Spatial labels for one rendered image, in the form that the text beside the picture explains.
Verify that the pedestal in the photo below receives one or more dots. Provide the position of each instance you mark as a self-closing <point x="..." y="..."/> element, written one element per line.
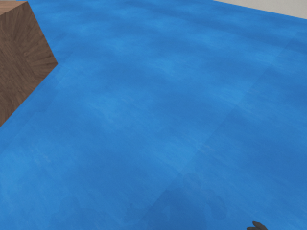
<point x="26" y="58"/>

